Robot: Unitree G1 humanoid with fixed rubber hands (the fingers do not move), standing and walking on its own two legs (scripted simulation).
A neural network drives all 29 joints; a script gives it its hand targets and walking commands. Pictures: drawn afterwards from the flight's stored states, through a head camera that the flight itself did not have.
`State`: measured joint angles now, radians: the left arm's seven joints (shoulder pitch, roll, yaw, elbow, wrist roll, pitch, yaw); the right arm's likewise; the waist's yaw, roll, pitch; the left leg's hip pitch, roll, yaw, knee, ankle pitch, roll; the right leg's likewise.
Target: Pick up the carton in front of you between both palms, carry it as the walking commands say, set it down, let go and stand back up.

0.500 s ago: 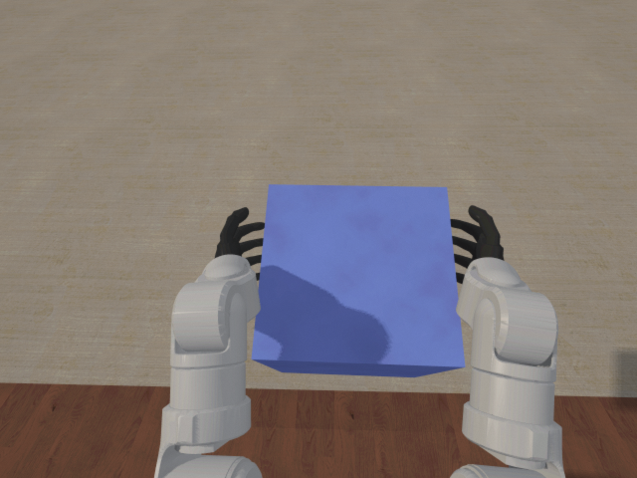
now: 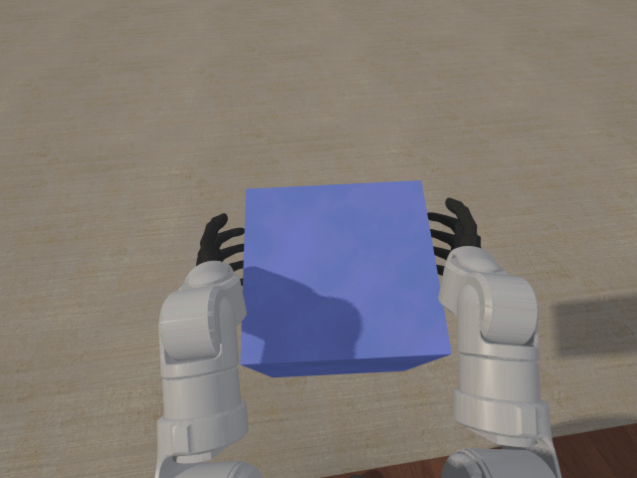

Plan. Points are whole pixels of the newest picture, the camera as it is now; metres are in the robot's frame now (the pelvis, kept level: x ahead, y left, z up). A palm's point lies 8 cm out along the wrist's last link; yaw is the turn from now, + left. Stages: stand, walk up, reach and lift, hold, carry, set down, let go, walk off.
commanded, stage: carry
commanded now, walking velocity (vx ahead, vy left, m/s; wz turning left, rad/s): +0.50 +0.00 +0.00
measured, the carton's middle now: (336, 293) +0.37 -0.03 +0.02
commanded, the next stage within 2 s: none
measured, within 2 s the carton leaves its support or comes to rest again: neither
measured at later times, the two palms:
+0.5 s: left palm (213, 158) +0.61 +0.15 +0.08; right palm (378, 142) +0.63 -0.13 +0.09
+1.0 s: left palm (244, 82) +0.90 +0.12 +0.07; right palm (373, 74) +0.89 -0.16 +0.08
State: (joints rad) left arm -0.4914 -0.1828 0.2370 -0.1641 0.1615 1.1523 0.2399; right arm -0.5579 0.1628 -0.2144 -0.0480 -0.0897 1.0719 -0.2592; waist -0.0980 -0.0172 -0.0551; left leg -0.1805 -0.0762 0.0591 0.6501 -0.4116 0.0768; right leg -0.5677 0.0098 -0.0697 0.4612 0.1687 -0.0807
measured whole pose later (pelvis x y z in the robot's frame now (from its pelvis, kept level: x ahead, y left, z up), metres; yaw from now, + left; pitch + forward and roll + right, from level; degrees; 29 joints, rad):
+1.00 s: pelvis +0.56 -0.01 -0.04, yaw +0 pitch +6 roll +0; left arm -0.50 -0.18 0.24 -0.14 0.15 1.15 0.25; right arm -0.55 0.17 -0.22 -0.06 -0.11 1.08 -0.26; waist -0.07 0.00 -0.05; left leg -0.18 -0.02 0.06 0.47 -0.40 0.05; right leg -0.59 -0.02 -0.10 0.55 -0.09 -0.03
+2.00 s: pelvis +1.14 -0.03 -0.04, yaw +1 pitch +4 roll -1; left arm -0.19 -0.14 0.03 -0.30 0.12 1.27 0.21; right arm -0.19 0.14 -0.08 -0.33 -0.13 1.25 -0.22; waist 0.01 0.04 -0.14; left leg -0.23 0.08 0.08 0.94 -0.48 -0.03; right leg -0.43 -0.05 -0.24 0.53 -0.16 -0.08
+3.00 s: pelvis +1.60 +0.00 -0.03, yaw +1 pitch +5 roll +0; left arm -0.20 -0.14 0.05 -0.31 0.12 1.27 0.22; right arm -0.23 0.15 -0.07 -0.30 -0.11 1.25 -0.24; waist 0.00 0.01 -0.12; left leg -0.14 0.08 0.17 0.49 -0.36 -0.04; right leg -0.34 -0.05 -0.20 0.52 -0.24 -0.03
